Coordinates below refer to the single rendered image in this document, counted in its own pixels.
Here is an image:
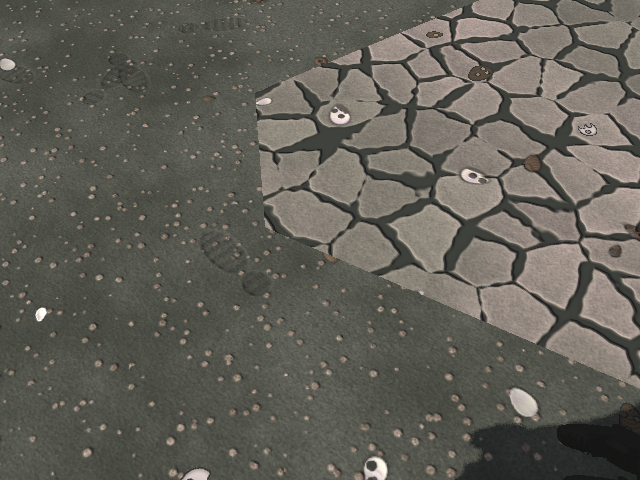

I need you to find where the right robot hand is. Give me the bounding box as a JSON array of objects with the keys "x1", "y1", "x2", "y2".
[{"x1": 557, "y1": 424, "x2": 640, "y2": 480}]

